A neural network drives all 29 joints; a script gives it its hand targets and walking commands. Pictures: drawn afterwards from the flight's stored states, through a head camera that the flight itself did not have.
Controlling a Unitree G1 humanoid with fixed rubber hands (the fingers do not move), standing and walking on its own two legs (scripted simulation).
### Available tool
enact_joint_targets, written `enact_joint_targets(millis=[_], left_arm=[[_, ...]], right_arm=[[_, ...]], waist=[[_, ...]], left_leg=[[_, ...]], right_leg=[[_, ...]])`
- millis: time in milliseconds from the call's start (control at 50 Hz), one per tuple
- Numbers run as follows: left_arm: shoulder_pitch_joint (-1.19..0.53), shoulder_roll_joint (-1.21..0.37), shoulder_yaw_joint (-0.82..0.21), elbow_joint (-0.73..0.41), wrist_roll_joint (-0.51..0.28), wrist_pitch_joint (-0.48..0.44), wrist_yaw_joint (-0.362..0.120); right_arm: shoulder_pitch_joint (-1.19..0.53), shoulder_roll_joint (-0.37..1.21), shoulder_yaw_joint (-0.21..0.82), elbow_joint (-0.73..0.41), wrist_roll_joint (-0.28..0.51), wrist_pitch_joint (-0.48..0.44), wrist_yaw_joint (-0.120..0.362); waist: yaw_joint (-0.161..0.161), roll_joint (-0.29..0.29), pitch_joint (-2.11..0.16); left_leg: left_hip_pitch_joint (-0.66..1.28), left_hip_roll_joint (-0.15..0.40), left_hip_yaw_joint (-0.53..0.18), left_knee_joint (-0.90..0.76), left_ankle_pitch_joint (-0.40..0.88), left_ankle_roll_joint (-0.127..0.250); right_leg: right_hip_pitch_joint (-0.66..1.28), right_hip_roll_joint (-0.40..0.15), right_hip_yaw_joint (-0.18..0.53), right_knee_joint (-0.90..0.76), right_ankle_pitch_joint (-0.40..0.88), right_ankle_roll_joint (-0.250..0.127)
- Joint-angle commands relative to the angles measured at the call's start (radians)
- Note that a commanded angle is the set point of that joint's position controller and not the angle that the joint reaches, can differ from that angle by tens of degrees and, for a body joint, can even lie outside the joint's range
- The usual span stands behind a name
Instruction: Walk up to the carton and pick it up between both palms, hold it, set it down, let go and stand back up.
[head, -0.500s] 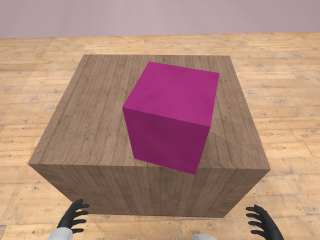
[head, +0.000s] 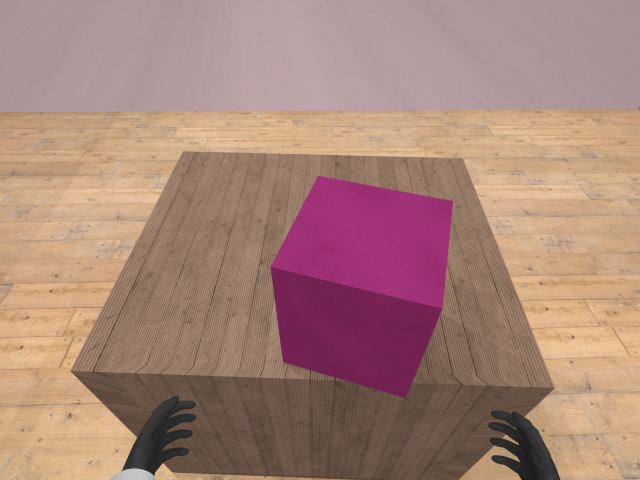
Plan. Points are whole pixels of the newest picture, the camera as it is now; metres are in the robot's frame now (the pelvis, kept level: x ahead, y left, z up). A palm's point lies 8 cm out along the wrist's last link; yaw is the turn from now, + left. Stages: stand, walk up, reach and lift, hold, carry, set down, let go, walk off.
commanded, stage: reach and lift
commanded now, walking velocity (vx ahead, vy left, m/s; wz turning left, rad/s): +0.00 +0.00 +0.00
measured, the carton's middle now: (361, 287) +0.41 -0.03 -0.01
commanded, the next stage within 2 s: none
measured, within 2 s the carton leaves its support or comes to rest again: neither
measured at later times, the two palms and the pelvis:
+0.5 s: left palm (158, 441) +0.18 +0.23 -0.03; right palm (519, 471) +0.16 -0.21 -0.04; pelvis +0.00 +0.02 +0.00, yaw +0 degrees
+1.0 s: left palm (175, 379) +0.24 +0.21 +0.01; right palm (532, 425) +0.19 -0.21 +0.01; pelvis -0.01 +0.03 +0.00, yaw -1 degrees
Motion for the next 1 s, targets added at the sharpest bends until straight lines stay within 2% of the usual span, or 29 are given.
enact_joint_targets(millis=[0,20,40,80,120,180,200,240,280,300,420,460,540,580,600,620,640,660,700,720,740,780,840,860,880,900,920,940,980], left_arm=[[-0.07,0.089,0.007,-0.129,-0.022,-0.088,0.006],[-0.061,0.09,-0.002,-0.115,-0.033,-0.099,0.003],[-0.048,0.076,-0.012,-0.109,-0.034,-0.108,0.004],[-0.057,0.075,-0.017,-0.111,-0.034,-0.127,-0.001],[-0.062,0.075,-0.02,-0.15,-0.033,-0.152,0.003],[-0.035,0.058,-0.032,-0.097,-0.033,-0.185,0.001],[-0.015,0.062,-0.033,-0.088,-0.042,-0.2,-0.005],[-0.015,0.072,-0.032,-0.061,-0.053,-0.232,-0.006],[-0.038,0.063,-0.044,-0.039,-0.057,-0.259,-0.015],[-0.043,0.063,-0.048,-0.064,-0.057,-0.272,-0.018],[-0.123,0.072,-0.084,-0.079,-0.093,-0.355,-0.02],[-0.113,0.069,-0.1,-0.067,-0.116,-0.371,-0.02],[-0.126,0.069,-0.107,-0.054,-0.123,-0.398,-0.016],[-0.167,0.076,-0.111,-0.064,-0.14,-0.412,-0.01],[-0.183,0.07,-0.118,-0.048,-0.156,-0.413,-0.006],[-0.179,0.064,-0.12,-0.024,-0.141,-0.42,-0.003],[-0.134,0.057,-0.105,-0.042,-0.142,-0.416,0.0],[-0.184,0.074,-0.101,-0.05,-0.146,-0.415,0.002],[-0.203,0.079,-0.118,-0.028,-0.157,-0.402,0.004],[-0.219,0.066,-0.114,-0.017,-0.156,-0.392,0.006],[-0.204,0.064,-0.099,-0.042,-0.152,-0.375,0.008],[-0.29,0.071,-0.118,-0.126,-0.174,-0.353,0.017],[-0.319,0.053,-0.104,-0.073,-0.161,-0.298,0.018],[-0.35,0.066,-0.111,-0.06,-0.166,-0.277,0.014],[-0.337,0.061,-0.117,-0.104,-0.172,-0.258,0.018],[-0.341,0.058,-0.112,-0.138,-0.16,-0.239,0.023],[-0.347,0.055,-0.09,-0.158,-0.159,-0.214,0.024],[-0.387,0.066,-0.096,-0.145,-0.156,-0.185,0.018],[-0.411,0.062,-0.061,-0.152,-0.137,-0.139,0.006]], right_arm=[[-0.037,-0.154,-0.052,-0.108,0.021,-0.063,-0.003],[-0.021,-0.142,-0.032,-0.11,0.034,-0.068,-0.001],[-0.048,-0.15,-0.043,-0.105,0.044,-0.069,0.002],[-0.058,-0.151,-0.037,-0.102,0.053,-0.082,0.0],[-0.056,-0.156,-0.027,-0.111,0.079,-0.1,0.003],[-0.039,-0.138,-0.011,-0.095,0.094,-0.114,0.001],[-0.022,-0.123,-0.01,-0.107,0.098,-0.123,-0.004],[-0.029,-0.118,-0.007,-0.108,0.1,-0.135,-0.004],[-0.044,-0.114,0.006,-0.11,0.113,-0.143,-0.012],[-0.049,-0.104,0.009,-0.124,0.127,-0.144,-0.013],[-0.046,-0.084,0.013,-0.123,0.153,-0.145,-0.033],[-0.061,-0.099,0.002,-0.163,0.156,-0.154,-0.035],[-0.077,-0.094,0.003,-0.167,0.165,-0.167,-0.035],[-0.102,-0.08,0.014,-0.18,0.171,-0.161,-0.033],[-0.104,-0.09,-0.005,-0.188,0.161,-0.154,-0.031],[-0.103,-0.081,-0.006,-0.176,0.155,-0.153,-0.029],[-0.099,-0.1,0.013,-0.193,0.178,-0.151,-0.027],[-0.134,-0.099,0.004,-0.213,0.176,-0.149,-0.028],[-0.147,-0.09,0.012,-0.24,0.178,-0.139,-0.029],[-0.156,-0.091,0.011,-0.219,0.185,-0.125,-0.029],[-0.157,-0.103,0.01,-0.247,0.191,-0.117,-0.03],[-0.2,-0.116,0.001,-0.289,0.212,-0.097,-0.035],[-0.224,-0.124,0.0,-0.284,0.21,-0.049,-0.039],[-0.268,-0.115,0.006,-0.301,0.196,-0.027,-0.039],[-0.267,-0.125,0.002,-0.328,0.197,-0.011,-0.037],[-0.264,-0.134,-0.003,-0.349,0.193,0.005,-0.039],[-0.232,-0.149,-0.004,-0.321,0.213,0.024,-0.041],[-0.285,-0.141,0.0,-0.313,0.198,0.049,-0.047],[-0.271,-0.134,-0.022,-0.311,0.201,0.092,-0.057]], waist=[[-0.014,0.017,-0.064],[-0.019,0.023,-0.057],[0.009,0.035,-0.043],[-0.004,0.031,-0.057],[0.007,0.064,-0.057],[0.009,0.047,-0.027],[0.003,0.055,-0.031],[0.009,0.02,-0.02],[0.005,0.03,0.004],[0.017,0.05,-0.009],[-0.037,0.053,0.035],[-0.038,0.047,0.0],[-0.055,0.042,0.0],[-0.036,0.042,0.005],[-0.051,0.015,-0.004],[-0.06,0.033,0.013],[-0.031,0.015,-0.003],[-0.04,0.029,-0.022],[-0.039,-0.002,-0.012],[-0.057,0.001,0.008],[-0.033,0.022,-0.004],[-0.043,0.022,-0.056],[-0.057,0.018,-0.013],[-0.052,0.018,-0.03],[-0.039,0.007,-0.025],[-0.048,0.027,-0.053],[-0.038,0.045,-0.058],[-0.065,0.044,-0.053],[-0.058,0.055,-0.04]], left_leg=[[-0.155,-0.035,0.036,-0.074,0.469,-0.083],[-0.14,-0.037,0.028,-0.065,0.486,-0.089],[-0.142,-0.025,0.024,-0.075,0.511,-0.09],[-0.121,-0.025,0.021,-0.066,0.55,-0.089],[-0.116,-0.028,0.03,-0.053,0.558,-0.102],[-0.129,-0.03,0.023,-0.05,0.592,-0.097],[-0.141,-0.032,0.019,-0.047,0.582,-0.09],[-0.148,-0.034,0.028,-0.053,0.543,-0.093],[-0.185,-0.036,0.03,-0.063,0.473,-0.081],[-0.206,-0.037,0.027,-0.065,0.46,-0.083],[-0.272,-0.026,0.006,-0.071,0.333,-0.077],[-0.248,-0.025,-0.001,-0.059,0.386,-0.08],[-0.265,-0.018,-0.016,-0.049,0.358,-0.079],[-0.29,-0.023,-0.002,-0.062,0.296,-0.07],[-0.282,-0.016,-0.01,-0.07,0.285,-0.058],[-0.294,-0.018,-0.008,-0.06,0.291,-0.063],[-0.278,-0.016,-0.011,-0.065,0.32,-0.069],[-0.281,-0.024,0.001,-0.057,0.297,-0.06],[-0.299,-0.013,-0.013,-0.057,0.307,-0.055],[-0.31,-0.02,-0.01,-0.065,0.277,-0.058],[-0.3,0.001,-0.034,-0.084,0.292,-0.062],[-0.278,-0.008,-0.016,-0.079,0.326,-0.063],[-0.301,0.01,-0.026,-0.104,0.281,-0.063],[-0.296,-0.007,-0.009,-0.111,0.258,-0.053],[-0.269,0.0,-0.019,-0.121,0.29,-0.054],[-0.241,0.009,-0.031,-0.12,0.331,-0.061],[-0.23,0.018,-0.033,-0.115,0.388,-0.076],[-0.217,0.009,-0.029,-0.115,0.363,-0.072],[-0.237,-0.01,-0.005,-0.134,0.303,-0.066]], right_leg=[[0.097,0.044,-0.003,-0.029,0.23,-0.045],[0.098,0.048,0.004,-0.038,0.223,-0.051],[0.091,0.052,0.006,-0.039,0.228,-0.059],[0.104,0.058,-0.007,-0.041,0.24,-0.055],[0.086,0.061,-0.001,-0.055,0.209,-0.066],[0.103,0.057,0.008,-0.044,0.261,-0.064],[0.115,0.055,0.015,-0.046,0.258,-0.065],[0.109,0.048,0.024,-0.045,0.235,-0.065],[0.106,0.041,0.037,-0.038,0.201,-0.068],[0.12,0.04,0.035,-0.037,0.18,-0.072],[0.125,0.028,0.058,-0.016,0.123,-0.079],[0.131,0.032,0.053,-0.007,0.153,-0.079],[0.115,0.032,0.054,0.005,0.132,-0.085],[0.117,0.022,0.066,0.006,0.08,-0.081],[0.103,0.023,0.064,0.01,0.075,-0.08],[0.118,0.024,0.064,0.01,0.098,-0.085],[0.123,0.025,0.059,0.016,0.116,-0.08],[0.106,0.022,0.063,0.012,0.085,-0.08],[0.134,0.024,0.064,0.021,0.118,-0.082],[0.129,0.021,0.07,0.019,0.106,-0.086],[0.116,0.019,0.068,0.01,0.109,-0.088],[0.123,0.02,0.061,0.015,0.144,-0.079],[0.137,0.017,0.065,-0.011,0.125,-0.091],[0.128,0.017,0.067,-0.018,0.112,-0.084],[0.124,0.025,0.059,-0.018,0.132,-0.081],[0.123,0.03,0.052,-0.023,0.149,-0.082],[0.131,0.022,0.057,-0.024,0.175,-0.089],[0.126,0.025,0.054,-0.036,0.178,-0.086],[0.127,0.015,0.06,-0.053,0.152,-0.089]])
